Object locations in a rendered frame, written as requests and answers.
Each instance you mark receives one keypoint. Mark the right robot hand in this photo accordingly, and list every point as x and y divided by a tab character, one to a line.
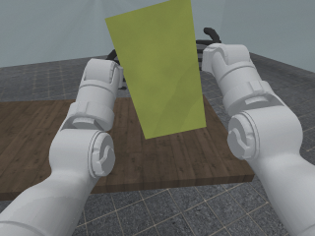
215	39

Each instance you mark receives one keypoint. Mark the left robot forearm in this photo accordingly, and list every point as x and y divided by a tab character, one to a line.
93	108

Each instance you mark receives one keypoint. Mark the carton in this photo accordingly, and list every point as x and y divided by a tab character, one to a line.
156	47

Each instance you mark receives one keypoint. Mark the table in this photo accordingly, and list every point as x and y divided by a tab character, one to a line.
198	157

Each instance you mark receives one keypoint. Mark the robot left upper arm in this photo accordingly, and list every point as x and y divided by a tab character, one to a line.
53	207

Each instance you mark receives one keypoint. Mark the right robot forearm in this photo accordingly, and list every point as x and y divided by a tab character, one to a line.
240	84

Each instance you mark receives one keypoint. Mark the robot right upper arm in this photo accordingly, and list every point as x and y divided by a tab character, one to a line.
269	139

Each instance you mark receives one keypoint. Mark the left robot hand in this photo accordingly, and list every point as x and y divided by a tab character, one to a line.
111	57

